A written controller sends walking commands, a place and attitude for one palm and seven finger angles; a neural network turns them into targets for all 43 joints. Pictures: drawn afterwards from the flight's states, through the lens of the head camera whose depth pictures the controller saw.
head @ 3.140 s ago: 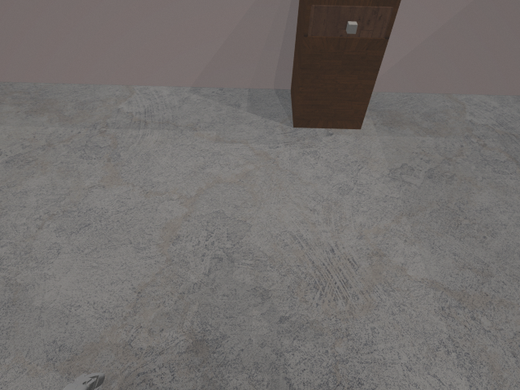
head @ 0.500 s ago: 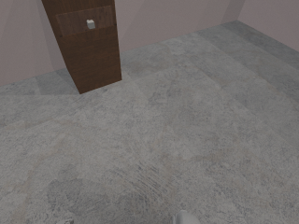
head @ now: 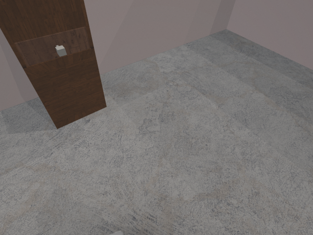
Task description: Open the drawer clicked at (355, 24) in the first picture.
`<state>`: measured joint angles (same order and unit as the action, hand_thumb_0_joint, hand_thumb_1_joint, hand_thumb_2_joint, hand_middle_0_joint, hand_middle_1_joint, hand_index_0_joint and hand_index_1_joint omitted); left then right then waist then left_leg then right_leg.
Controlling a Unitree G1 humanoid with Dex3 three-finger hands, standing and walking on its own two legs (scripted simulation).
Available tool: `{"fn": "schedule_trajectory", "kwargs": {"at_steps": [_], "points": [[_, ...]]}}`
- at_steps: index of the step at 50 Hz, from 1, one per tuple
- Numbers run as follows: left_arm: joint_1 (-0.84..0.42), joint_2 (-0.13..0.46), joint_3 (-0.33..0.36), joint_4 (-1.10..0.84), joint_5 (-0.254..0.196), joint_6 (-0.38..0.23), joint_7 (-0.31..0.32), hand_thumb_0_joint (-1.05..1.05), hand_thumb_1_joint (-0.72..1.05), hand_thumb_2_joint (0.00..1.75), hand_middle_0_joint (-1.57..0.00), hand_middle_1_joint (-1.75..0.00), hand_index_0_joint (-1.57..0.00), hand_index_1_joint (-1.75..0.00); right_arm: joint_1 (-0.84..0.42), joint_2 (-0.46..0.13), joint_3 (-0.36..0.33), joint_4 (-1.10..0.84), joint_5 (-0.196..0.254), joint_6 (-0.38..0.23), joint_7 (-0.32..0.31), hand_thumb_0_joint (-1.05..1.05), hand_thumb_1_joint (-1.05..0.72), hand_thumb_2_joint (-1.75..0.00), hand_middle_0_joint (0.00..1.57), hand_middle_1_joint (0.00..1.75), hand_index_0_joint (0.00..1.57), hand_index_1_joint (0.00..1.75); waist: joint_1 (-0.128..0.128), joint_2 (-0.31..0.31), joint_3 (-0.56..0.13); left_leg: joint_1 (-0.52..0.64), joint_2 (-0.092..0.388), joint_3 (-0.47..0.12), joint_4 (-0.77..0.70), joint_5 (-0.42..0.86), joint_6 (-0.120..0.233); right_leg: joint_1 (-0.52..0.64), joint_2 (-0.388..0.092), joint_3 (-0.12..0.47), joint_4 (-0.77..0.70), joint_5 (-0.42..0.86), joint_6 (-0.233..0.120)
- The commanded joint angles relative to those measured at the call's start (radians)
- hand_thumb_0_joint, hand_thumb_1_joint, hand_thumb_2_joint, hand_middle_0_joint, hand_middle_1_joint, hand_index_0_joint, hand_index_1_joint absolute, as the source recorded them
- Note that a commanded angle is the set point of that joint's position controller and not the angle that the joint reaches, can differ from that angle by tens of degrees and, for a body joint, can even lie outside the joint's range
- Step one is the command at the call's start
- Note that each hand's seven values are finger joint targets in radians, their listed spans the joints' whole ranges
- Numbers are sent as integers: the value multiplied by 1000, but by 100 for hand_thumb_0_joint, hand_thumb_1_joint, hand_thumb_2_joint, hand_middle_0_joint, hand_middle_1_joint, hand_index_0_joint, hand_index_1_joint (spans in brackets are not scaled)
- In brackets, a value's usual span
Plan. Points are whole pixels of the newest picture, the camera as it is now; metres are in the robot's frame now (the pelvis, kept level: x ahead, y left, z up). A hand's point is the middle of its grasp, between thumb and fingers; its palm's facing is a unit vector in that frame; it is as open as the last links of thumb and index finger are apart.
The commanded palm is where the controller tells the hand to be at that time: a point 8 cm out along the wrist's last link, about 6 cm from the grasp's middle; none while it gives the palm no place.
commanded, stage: walk to a spot facing it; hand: left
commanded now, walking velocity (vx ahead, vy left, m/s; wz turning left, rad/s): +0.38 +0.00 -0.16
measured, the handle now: (59, 49) +1.07 +0.61 -0.12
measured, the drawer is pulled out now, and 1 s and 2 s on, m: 0.00 0.00 0.00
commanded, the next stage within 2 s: turn to face it in 0.98 s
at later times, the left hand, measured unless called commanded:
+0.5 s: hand (118, 176) +0.34 +0.15 -0.17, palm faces -0.15 -0.97 -0.19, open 7.3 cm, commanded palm none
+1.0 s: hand (129, 162) +0.40 +0.12 -0.18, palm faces +0.04 -0.99 -0.13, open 7.4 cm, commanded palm none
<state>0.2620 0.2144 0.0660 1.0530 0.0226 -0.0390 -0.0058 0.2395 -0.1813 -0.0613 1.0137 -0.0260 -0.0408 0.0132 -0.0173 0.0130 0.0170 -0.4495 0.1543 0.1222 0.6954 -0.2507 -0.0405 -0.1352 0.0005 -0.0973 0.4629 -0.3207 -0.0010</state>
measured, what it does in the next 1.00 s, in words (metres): walks ahead: left foot, then right foot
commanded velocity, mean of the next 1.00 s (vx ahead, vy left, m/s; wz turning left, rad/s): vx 0.36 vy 0.00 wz -0.04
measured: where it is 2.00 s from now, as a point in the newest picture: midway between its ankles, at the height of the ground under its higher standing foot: (163, 181)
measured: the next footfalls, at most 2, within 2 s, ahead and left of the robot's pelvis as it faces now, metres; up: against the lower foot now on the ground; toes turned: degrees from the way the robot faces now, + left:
left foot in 0.04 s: +0.14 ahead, +0.13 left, +0.00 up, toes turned +11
right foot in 0.52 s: +0.38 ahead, -0.15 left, +0.00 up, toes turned -16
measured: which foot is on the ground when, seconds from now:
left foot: up 0.00-0.02, down 0.04-0.52, up 0.54-1.00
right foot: down 0.00-0.04, up 0.06-0.50, down 0.52-1.00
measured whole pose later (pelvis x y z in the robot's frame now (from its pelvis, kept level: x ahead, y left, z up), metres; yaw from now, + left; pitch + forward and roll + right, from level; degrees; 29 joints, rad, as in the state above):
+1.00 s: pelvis +0.45 -0.04 +0.00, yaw -3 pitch -1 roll -2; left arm 0.39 0.14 0.03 1.14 0.02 -0.07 0.00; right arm 0.09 -0.18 -0.05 0.99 -0.02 -0.03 0.03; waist 0.05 0.00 0.05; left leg -0.46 0.12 0.13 0.64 -0.20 0.00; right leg 0.02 -0.01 -0.22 0.38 -0.36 0.00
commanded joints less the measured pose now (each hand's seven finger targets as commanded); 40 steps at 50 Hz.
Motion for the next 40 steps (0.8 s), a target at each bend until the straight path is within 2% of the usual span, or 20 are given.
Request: {"fn": "schedule_trajectory", "kwargs": {"at_steps": [1,2,3,4,5,6,8,9,14,19,22,24,25,26,27,29,30,33,35,40], "points": [[-9,89,18,-54,-3,-12,-1,0,90,90,-20,-30,-20,-30,241,-127,-21,28,-6,-29,-2,0,-90,-90,20,30,20,30,-91,60,1,419,-7,-28,-222,-50,26,-267,-119,98,98,0,-88],[4,21,6,-77,-11,-7,-10,0,90,90,-20,-30,-20,-30,342,-233,-44,47,-22,-33,-11,0,-90,-90,20,30,20,30,-119,314,-21,510,221,-361,-405,-248,106,-436,-3,-20,423,-145,-33],[-39,31,1,-107,-2,-10,-6,0,90,90,-20,-30,-20,-30,381,-260,-45,53,-20,-26,-16,0,-90,-90,20,30,20,30,-128,392,-18,499,331,-580,-533,-373,157,-537,15,42,648,-256,-32],[-75,56,11,-100,4,-10,-6,0,90,90,-20,-30,-20,-30,316,-207,-30,48,-14,-26,-27,0,-90,-90,20,30,20,30,-111,267,28,441,339,-568,-549,-377,172,-585,-45,101,769,-174,-41],[-81,53,14,-89,4,-13,-16,0,90,90,-20,-30,-20,-30,246,-172,-17,25,-10,-31,-29,0,-90,-90,20,30,20,30,-78,151,64,394,309,-473,-537,-304,174,-600,-84,111,802,-85,-39],[-67,43,15,-72,8,-11,-23,0,90,90,-20,-30,-20,-30,196,-137,-7,13,-9,-40,-30,0,-90,-90,20,30,20,30,-49,99,81,357,268,-360,-532,-196,152,-572,-107,113,788,-18,-31],[-3,17,11,-40,9,1,-26,0,90,90,-20,-30,-20,-30,156,-99,3,19,-2,-57,-35,0,-90,-90,20,30,20,30,-1,92,43,349,202,-171,-510,34,126,-502,-117,97,744,54,-13],[12,9,11,-36,8,12,-25,0,90,90,-20,-30,-20,-30,154,-101,2,21,-1,-59,-36,0,-90,-90,20,30,20,30,8,100,32,350,194,-120,-514,91,134,-499,-121,92,724,68,-2],[-65,-22,3,-64,11,27,-27,0,90,90,-20,-30,-20,-30,213,-81,-1,66,5,-56,-35,0,-90,-90,20,30,20,30,1,92,87,395,162,9,-540,201,145,-538,-137,30,512,144,21],[-187,-40,1,-98,7,17,-25,0,90,90,-20,-30,-20,-30,274,-64,-5,105,-4,-43,-31,0,-90,-90,20,30,20,30,-40,122,134,413,167,63,-510,269,146,-464,-106,-29,255,160,-2],[-135,-18,8,-84,7,5,-24,0,90,90,-20,-30,-20,-30,242,-84,-12,110,-5,-37,-32,0,-90,-90,20,30,20,30,0,114,94,429,188,85,-405,379,135,-325,-70,-49,176,126,-37],[86,23,24,-13,14,-11,-17,0,90,90,-20,-30,-20,-30,218,-96,-13,112,1,-33,-29,0,-90,-90,20,30,20,30,105,45,-22,369,128,139,-119,531,94,-19,-3,-97,87,151,-64],[245,101,45,31,19,-25,-8,0,90,90,-20,-30,-20,-30,221,-77,-12,105,12,-35,-18,0,-90,-90,20,30,20,30,174,-68,-141,199,73,156,161,378,62,227,-125,59,54,119,-105],[340,225,73,52,11,-32,6,0,90,90,-20,-30,-20,-30,252,1,6,67,24,-41,-14,0,-90,-90,20,30,20,30,167,-322,-251,-97,-84,118,491,-270,19,441,-405,520,-70,157,-219],[305,252,73,47,-11,-27,10,0,90,90,-20,-30,-20,-30,192,-26,5,46,28,-35,-16,0,-90,-90,20,30,20,30,158,-273,-256,-168,-67,-31,661,-317,40,391,-464,628,-181,69,-254],[130,133,43,0,-8,-26,20,0,90,90,-20,-30,-20,-30,72,-29,-6,29,13,-32,-17,0,-90,-90,20,30,20,30,106,-109,-58,-213,19,-104,687,-124,48,121,-404,463,-212,20,-206],[77,84,23,-8,-4,-34,22,0,90,90,-20,-30,-20,-30,79,-14,-1,38,5,-24,-15,0,-90,-90,20,30,20,30,65,-77,-16,-161,39,-106,628,-77,43,4,-370,361,-229,59,-181],[42,25,7,-6,8,-46,25,0,90,90,-20,-30,-20,-30,163,24,0,66,-3,10,-10,0,-90,-90,20,30,20,30,-7,-87,9,-57,40,-76,473,-42,23,-152,-303,190,-272,103,-150],[39,37,3,-6,4,-50,22,0,90,90,-20,-30,-20,-30,139,22,1,49,-3,21,-3,0,-90,-90,20,30,20,30,-14,-96,27,-77,35,-62,391,4,9,-159,-283,139,-293,112,-151],[111,54,-6,24,-1,-61,17,0,90,90,-20,-30,-20,-30,-44,-8,1,-27,-1,13,17,0,-90,-90,20,30,20,30,27,-92,67,-166,21,-45,179,84,3,-18,-278,100,-305,180,-148]]}}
